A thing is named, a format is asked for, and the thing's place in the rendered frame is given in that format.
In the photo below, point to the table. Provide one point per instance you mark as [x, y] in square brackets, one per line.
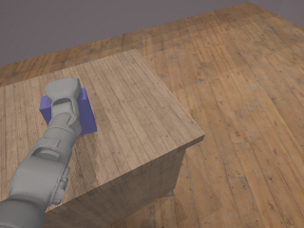
[133, 158]

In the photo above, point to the robot left hand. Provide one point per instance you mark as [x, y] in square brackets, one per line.
[68, 86]

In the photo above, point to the robot left upper arm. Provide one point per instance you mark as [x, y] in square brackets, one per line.
[40, 183]

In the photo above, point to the sponge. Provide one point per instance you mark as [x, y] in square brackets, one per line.
[87, 120]

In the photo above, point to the robot left forearm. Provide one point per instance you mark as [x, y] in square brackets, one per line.
[59, 137]

